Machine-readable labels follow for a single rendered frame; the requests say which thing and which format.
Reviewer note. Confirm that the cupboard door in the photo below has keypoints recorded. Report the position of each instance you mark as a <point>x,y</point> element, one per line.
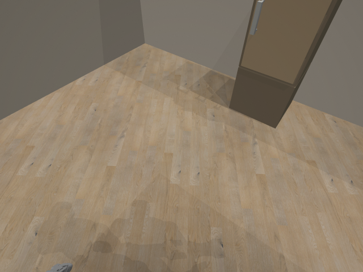
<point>285,31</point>

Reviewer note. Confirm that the handle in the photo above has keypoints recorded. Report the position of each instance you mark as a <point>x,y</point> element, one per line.
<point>256,17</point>

